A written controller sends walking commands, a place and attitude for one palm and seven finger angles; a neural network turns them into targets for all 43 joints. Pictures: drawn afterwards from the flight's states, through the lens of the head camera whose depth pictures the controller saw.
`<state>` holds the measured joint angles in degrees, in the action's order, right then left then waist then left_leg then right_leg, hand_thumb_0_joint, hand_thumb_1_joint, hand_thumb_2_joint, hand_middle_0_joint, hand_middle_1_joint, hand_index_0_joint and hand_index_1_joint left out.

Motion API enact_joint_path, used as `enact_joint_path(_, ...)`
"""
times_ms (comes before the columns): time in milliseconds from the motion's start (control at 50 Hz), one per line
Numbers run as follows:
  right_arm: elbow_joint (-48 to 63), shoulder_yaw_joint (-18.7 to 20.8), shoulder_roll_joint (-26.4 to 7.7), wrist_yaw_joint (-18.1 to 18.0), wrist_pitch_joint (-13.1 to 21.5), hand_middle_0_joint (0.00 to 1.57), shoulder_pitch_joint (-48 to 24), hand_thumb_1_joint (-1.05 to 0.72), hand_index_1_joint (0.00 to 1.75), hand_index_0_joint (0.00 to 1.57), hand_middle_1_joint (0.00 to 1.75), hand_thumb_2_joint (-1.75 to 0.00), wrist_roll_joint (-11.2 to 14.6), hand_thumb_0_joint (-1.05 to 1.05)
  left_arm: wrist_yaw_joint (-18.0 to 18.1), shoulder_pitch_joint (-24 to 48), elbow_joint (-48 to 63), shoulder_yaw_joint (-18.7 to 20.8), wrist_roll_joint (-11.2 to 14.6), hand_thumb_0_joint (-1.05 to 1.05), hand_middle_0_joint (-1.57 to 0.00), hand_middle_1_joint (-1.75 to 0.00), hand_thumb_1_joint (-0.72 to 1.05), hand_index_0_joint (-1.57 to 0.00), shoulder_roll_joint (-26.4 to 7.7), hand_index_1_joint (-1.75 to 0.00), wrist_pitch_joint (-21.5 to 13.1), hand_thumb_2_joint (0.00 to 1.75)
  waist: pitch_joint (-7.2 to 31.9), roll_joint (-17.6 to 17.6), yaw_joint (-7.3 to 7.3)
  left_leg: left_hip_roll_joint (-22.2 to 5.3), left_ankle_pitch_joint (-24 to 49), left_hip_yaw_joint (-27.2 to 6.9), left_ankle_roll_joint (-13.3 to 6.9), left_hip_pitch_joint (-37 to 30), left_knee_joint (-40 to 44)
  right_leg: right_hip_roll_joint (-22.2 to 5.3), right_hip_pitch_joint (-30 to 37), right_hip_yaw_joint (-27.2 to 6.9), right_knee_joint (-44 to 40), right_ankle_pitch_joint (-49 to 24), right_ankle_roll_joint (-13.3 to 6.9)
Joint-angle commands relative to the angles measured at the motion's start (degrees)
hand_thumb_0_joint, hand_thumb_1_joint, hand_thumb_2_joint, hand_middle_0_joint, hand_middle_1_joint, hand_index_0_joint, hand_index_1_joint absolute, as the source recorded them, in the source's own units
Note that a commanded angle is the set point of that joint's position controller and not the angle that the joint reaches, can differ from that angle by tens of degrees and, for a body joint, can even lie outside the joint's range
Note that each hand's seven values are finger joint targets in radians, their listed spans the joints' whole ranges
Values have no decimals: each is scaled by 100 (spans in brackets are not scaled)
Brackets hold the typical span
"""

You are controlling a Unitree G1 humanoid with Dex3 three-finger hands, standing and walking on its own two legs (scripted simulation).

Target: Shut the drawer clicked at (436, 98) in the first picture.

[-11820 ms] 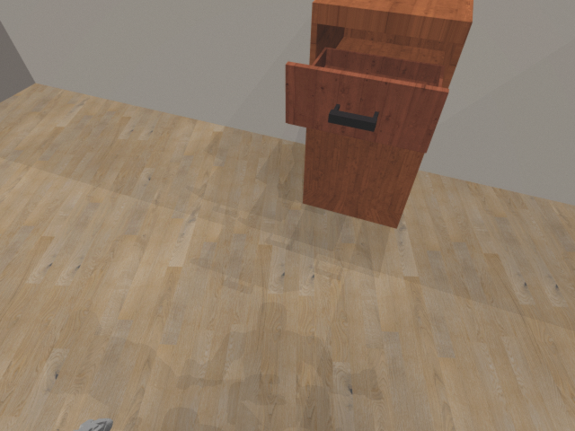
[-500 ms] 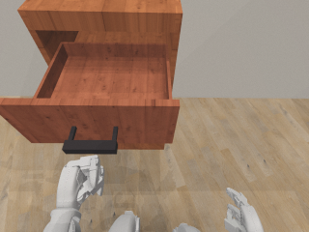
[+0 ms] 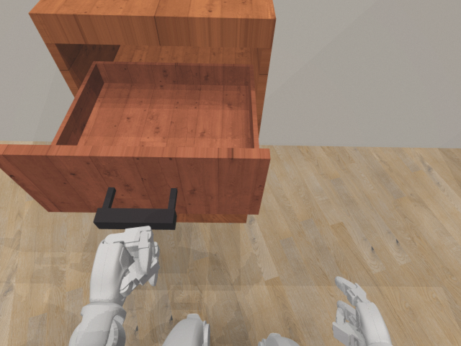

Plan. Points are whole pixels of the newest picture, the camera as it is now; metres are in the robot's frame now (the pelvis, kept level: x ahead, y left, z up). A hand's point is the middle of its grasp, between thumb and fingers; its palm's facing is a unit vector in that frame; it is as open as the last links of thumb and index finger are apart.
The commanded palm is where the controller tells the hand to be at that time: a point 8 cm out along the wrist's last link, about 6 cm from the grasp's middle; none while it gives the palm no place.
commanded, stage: push the drawer shut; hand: left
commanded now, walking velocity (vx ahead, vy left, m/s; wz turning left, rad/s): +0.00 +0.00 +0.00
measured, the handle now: (139, 206) +0.33 +0.17 +0.05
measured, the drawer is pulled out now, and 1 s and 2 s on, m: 0.29 0.19 0.06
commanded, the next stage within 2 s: none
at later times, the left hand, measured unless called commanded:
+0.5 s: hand (159, 242) +0.27 +0.13 +0.04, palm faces +0.01 -1.00 -0.04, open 2.8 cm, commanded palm +0.28 +0.18 +0.06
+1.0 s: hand (166, 200) +0.35 +0.13 +0.05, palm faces +0.03 -1.00 -0.04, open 3.0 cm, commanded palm +0.34 +0.18 +0.06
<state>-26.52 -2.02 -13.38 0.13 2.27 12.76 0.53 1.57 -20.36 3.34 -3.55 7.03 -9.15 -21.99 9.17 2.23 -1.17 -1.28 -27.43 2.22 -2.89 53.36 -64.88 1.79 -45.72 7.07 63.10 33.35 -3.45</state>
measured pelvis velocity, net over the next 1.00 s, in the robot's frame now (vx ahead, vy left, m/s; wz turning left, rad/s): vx -0.02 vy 0.01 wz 0.00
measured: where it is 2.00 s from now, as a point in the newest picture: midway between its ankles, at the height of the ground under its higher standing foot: outside the picture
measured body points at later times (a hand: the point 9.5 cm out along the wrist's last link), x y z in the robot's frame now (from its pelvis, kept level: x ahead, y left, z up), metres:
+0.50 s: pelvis -0.02 -0.01 +0.00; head +0.05 +0.00 +0.45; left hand +0.27 +0.18 +0.05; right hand +0.15 -0.24 -0.10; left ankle +0.04 +0.09 -0.65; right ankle -0.02 -0.09 -0.65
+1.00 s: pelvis -0.02 +0.01 +0.01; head +0.05 +0.02 +0.45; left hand +0.34 +0.19 +0.05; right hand +0.09 -0.25 -0.10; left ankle +0.04 +0.09 -0.65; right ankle -0.02 -0.09 -0.65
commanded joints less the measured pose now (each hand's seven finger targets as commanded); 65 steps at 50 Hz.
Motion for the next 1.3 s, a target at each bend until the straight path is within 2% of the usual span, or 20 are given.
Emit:
enact_joint_path(0,821,329,-737,-34,288,20,-161,-90,30,20,30,-90,17,0,-62,618,1146,211,73,0,-140,-160,90,-140,-257,-160,-373,90,1299,-84,-134,9,1416,-521,84,-1550,869,-36,304,-557,-1008,-1826,215)
enact_joint_path(60,757,336,-776,-41,264,20,-124,-90,30,20,30,-90,18,0,-71,728,911,354,64,0,-140,-160,90,-140,-402,-160,-297,90,1277,-128,-117,13,1520,-504,77,-1536,876,-33,394,-585,-1036,-1984,222)
enact_joint_path(80,778,325,-745,-31,258,20,-148,-90,30,20,30,-90,23,0,-92,876,976,197,84,0,-140,-160,90,-140,-240,-160,-297,90,1326,-101,-153,24,1540,-489,68,-1579,876,-52,414,-584,-1046,-2044,232)
enact_joint_path(100,747,339,-759,-39,257,20,-140,-90,30,20,30,-90,28,0,-84,997,949,277,91,0,-140,-160,90,-140,-321,-160,-310,90,1279,-153,-178,18,1514,-482,73,-1556,859,-57,388,-604,-1064,-2043,243)
enact_joint_path(240,497,319,-802,-91,292,20,-237,-90,30,20,30,-90,28,0,-24,2333,522,293,62,0,-140,-160,90,-140,-430,-160,-503,90,1019,-60,-355,13,755,-547,52,-1373,825,-74,-83,-677,-1201,-1040,242)
enact_joint_path(320,350,319,-827,-121,314,20,-259,-90,30,20,30,-90,47,0,7,2900,344,380,80,0,-140,-160,90,-140,-549,-160,-520,90,1333,2,-352,21,738,-543,40,-1492,843,-90,17,-750,-1252,-973,245)
enact_joint_path(500,100,266,-852,-177,293,20,-306,-90,30,20,30,-90,98,0,3,4133,-516,507,187,0,-140,-160,90,-140,-655,-160,-387,90,1302,-85,-421,30,444,-521,34,-1405,938,-115,106,-895,-1482,-613,280)
enact_joint_path(560,39,263,-885,-165,286,20,-264,-90,30,20,30,-90,98,0,39,4401,-850,637,176,0,-140,-160,90,-140,-770,-160,-398,90,1274,-38,-403,24,440,-539,39,-1437,994,-102,84,-879,-1500,-609,278)
enact_joint_path(600,29,257,-863,-140,273,20,-260,-90,30,20,30,-90,104,0,42,4690,-1017,502,179,0,-140,-160,90,-140,-595,-160,-408,90,1252,-6,-441,31,389,-545,51,-1537,1047,-103,15,-826,-1502,-609,267)
enact_joint_path(640,17,276,-881,-126,272,20,-221,-90,30,20,30,-90,94,0,63,4815,-1181,542,162,0,-140,-160,90,-140,-601,-160,-436,90,1323,40,-409,32,414,-557,70,-1652,1098,-89,-11,-769,-1471,-664,254)
enact_joint_path(660,-19,279,-918,-121,251,20,-163,-90,30,20,30,-90,82,0,89,4900,-1347,656,137,0,-140,-160,90,-140,-721,-160,-432,90,1298,-125,-420,25,408,-564,50,-1566,1095,-80,17,-772,-1478,-665,272)
enact_joint_path(720,-38,299,-906,-89,226,20,-129,-90,30,20,30,-90,79,0,102,5219,-1578,525,113,0,-140,-160,90,-140,-532,-160,-474,90,1352,11,-437,34,424,-571,72,-1709,1128,-83,-94,-725,-1447,-717,257)
enact_joint_path(740,-81,311,-929,-83,224,20,-83,-90,30,20,30,-90,74,0,126,5399,-1574,591,91,0,-140,-160,90,-140,-615,-160,-510,90,1414,17,-458,21,443,-607,80,-1797,1141,-76,-143,-684,-1408,-755,250)
enact_joint_path(760,-98,322,-963,-80,202,20,-20,-90,30,20,30,-90,54,0,144,5295,-1772,695,71,0,-140,-160,90,-140,-691,-160,-502,90,1433,-162,-428,15,486,-625,65,-1747,1149,-50,-109,-668,-1391,-788,260)
enact_joint_path(840,-127,346,-954,-42,143,20,41,-90,30,20,30,-90,51,0,164,5613,-1882,648,46,0,-140,-160,90,-140,-587,-160,-583,90,1578,101,-425,14,723,-630,98,-1986,1174,-52,-150,-621,-1333,-1006,233)
enact_joint_path(940,-237,384,-981,-1,54,20,200,-90,30,20,30,-90,27,0,225,6029,-2365,674,-17,0,-140,-160,90,-140,-544,-160,-609,90,1517,-77,-530,-11,751,-685,104,-2033,1173,-18,-316,-562,-1302,-1053,240)
enact_joint_path(960,-277,388,-1022,-14,43,20,251,-90,30,20,30,-90,13,0,256,6171,-2402,867,-30,0,-140,-160,90,-140,-758,-160,-651,90,1565,-149,-517,-15,773,-705,91,-1987,1156,-11,-306,-561,-1272,-1069,238)
enact_joint_path(1040,-318,417,-989,19,3,20,320,-90,30,20,30,-90,6,0,277,6431,-2541,741,-77,0,-140,-160,90,-140,-561,-160,-748,90,1779,146,-536,-33,968,-734,135,-2336,1181,-4,-433,-517,-1219,-1197,216)
enact_joint_path(1180,-458,412,-1042,5,-87,20,509,-90,30,20,30,-90,-24,0,317,7230,-3290,1044,-151,0,-140,-160,90,-140,-874,-160,-798,90,1710,-62,-665,-20,732,-749,113,-2123,1144,26,-553,-540,-1217,-1056,235)
enact_joint_path(1280,-514,394,-1025,4,-95,20,620,-90,30,20,30,-90,-30,0,264,7719,-3660,1137,-146,0,-140,-160,90,-140,-955,-160,-894,90,1870,98,-691,0,813,-719,115,-2129,1112,37,-527,-567,-1198,-1110,221)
